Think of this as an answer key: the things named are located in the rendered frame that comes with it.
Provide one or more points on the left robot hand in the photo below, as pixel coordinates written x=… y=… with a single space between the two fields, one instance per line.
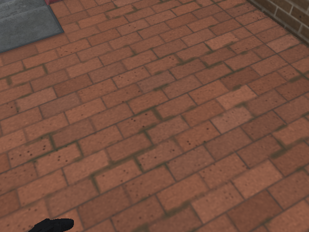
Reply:
x=53 y=225

